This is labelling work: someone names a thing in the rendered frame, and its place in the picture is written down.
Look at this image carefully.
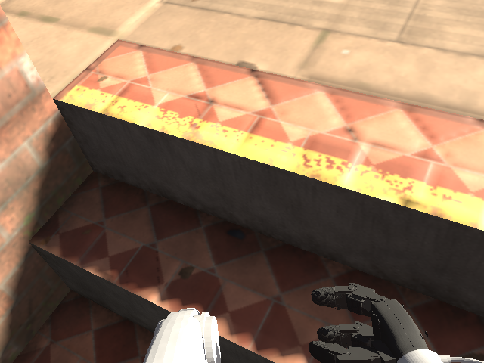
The left robot thigh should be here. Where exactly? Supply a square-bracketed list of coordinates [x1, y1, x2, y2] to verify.
[143, 309, 221, 363]

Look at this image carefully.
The robot right hand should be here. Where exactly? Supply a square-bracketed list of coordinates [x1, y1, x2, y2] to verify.
[309, 283, 428, 363]

